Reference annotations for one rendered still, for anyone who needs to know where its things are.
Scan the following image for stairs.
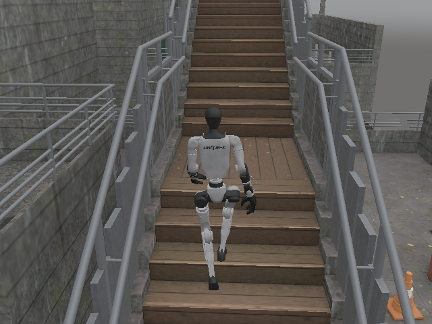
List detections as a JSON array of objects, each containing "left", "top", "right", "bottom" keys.
[
  {"left": 142, "top": 191, "right": 331, "bottom": 324},
  {"left": 182, "top": 0, "right": 294, "bottom": 138}
]

